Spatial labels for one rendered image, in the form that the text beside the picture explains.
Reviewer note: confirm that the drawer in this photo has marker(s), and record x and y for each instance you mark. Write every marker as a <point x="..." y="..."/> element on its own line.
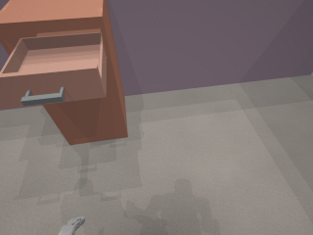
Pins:
<point x="44" y="64"/>

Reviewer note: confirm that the handle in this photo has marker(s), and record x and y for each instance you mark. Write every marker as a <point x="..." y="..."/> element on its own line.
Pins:
<point x="28" y="100"/>

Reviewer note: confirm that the cabinet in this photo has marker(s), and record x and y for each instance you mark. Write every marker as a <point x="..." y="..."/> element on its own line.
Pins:
<point x="81" y="121"/>

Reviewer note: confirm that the left robot hand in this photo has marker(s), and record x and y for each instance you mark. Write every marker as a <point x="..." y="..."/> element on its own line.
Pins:
<point x="72" y="226"/>

